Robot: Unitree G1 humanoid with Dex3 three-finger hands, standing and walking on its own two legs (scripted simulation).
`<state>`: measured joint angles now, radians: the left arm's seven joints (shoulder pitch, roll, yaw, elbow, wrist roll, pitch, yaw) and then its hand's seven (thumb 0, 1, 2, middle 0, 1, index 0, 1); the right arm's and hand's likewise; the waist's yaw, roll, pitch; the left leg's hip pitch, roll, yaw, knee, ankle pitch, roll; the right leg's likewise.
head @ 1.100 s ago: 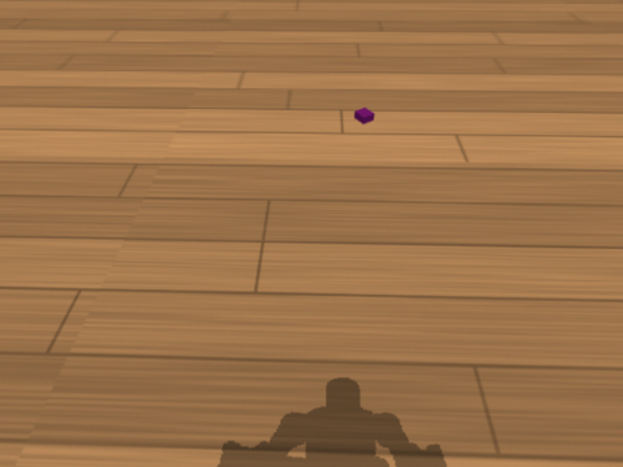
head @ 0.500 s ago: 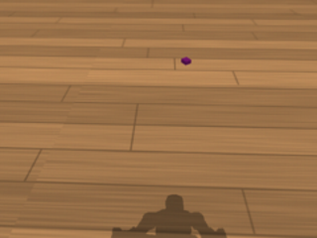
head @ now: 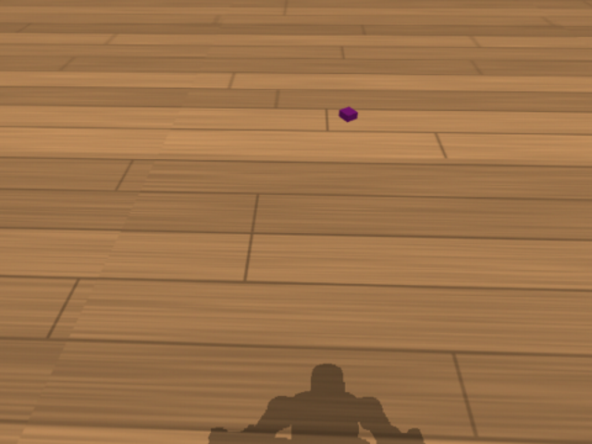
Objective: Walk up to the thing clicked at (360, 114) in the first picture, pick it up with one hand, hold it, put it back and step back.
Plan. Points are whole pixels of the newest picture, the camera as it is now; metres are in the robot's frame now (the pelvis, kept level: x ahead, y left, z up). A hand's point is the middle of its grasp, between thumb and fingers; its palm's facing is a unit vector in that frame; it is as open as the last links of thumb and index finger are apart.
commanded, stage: stand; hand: left
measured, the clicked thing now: (348, 114) +2.21 -0.31 -0.76
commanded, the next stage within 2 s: walk up in 0.02 s
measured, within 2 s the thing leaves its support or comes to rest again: neither
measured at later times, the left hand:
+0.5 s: hand (195, 413) +0.23 +0.17 -0.14, palm faces -0.09 -0.91 -0.41, open 7.4 cm
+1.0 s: hand (249, 251) +0.56 +0.12 -0.15, palm faces -0.30 -0.89 -0.35, open 7.4 cm
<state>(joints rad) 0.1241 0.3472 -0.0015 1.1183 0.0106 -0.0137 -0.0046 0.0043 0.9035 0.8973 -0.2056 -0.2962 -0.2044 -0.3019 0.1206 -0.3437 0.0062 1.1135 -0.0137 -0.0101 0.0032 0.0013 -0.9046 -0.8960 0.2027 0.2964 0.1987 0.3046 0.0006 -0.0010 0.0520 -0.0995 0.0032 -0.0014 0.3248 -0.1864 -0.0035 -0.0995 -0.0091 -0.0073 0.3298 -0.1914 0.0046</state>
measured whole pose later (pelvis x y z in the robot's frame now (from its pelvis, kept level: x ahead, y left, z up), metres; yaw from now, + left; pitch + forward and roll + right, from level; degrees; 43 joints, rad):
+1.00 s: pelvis +0.41 -0.13 -0.01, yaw -14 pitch -1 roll +2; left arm 0.23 0.47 0.04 0.93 0.00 -0.07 -0.08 0.01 0.91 0.90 -0.20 -0.30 -0.20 -0.30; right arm 0.27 -0.40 -0.07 0.89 -0.02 -0.10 0.07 0.00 -0.90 -0.90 0.20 0.30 0.20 0.30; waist -0.03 -0.07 0.04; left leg -0.19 0.05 0.18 0.47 -0.25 0.01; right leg -0.51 -0.08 0.02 0.97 -0.32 -0.01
